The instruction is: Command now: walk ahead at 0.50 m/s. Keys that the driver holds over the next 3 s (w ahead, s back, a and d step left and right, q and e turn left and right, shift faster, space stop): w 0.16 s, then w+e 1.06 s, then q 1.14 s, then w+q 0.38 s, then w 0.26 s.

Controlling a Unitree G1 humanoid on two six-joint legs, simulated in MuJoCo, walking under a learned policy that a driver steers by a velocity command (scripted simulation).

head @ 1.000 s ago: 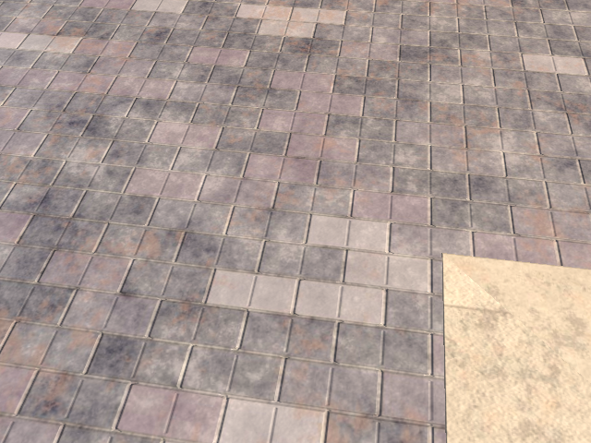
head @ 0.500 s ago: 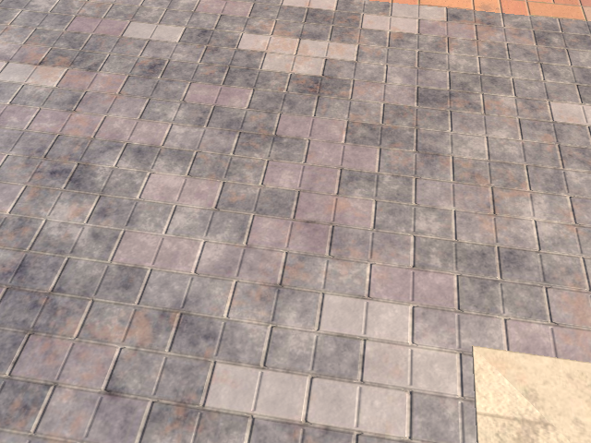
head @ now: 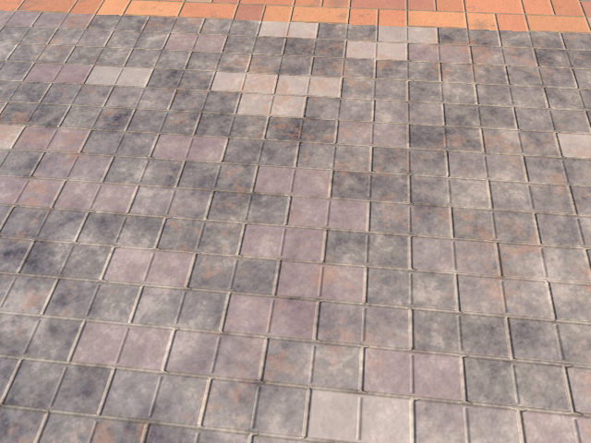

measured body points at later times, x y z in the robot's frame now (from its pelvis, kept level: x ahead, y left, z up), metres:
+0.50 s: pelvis +0.26 +0.03 -0.01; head +0.30 +0.03 +0.44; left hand +0.22 +0.28 -0.15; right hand +0.44 -0.21 -0.11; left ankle +0.37 +0.11 -0.73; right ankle +0.08 -0.06 -0.69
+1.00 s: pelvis +0.50 -0.05 -0.01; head +0.53 -0.07 +0.43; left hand +0.78 +0.07 -0.11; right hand +0.35 -0.26 -0.16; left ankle +0.37 +0.11 -0.72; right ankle +0.56 -0.14 -0.74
